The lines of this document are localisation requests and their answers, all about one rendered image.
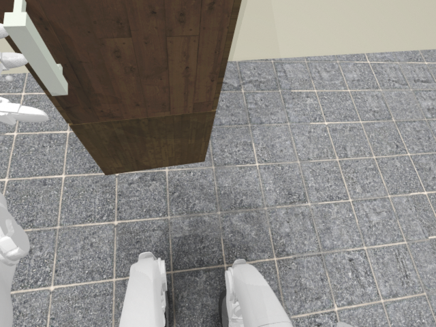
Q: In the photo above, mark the robot left upper arm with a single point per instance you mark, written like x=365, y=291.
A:
x=14, y=244

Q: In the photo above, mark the robot left hand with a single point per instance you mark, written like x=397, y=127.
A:
x=10, y=112

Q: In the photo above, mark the robot left thigh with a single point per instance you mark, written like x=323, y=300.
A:
x=142, y=304

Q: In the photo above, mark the handle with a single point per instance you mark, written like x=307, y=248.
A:
x=24, y=34

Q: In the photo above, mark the cupboard door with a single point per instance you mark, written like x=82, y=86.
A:
x=129, y=59

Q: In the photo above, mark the right robot shin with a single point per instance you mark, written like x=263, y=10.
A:
x=234, y=312

